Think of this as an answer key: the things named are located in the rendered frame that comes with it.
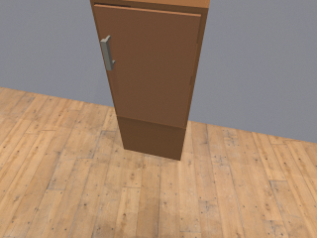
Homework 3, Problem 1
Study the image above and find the handle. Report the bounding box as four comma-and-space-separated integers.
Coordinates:
100, 35, 116, 71

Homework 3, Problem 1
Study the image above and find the cupboard door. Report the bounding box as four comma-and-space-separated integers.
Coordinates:
93, 4, 201, 127

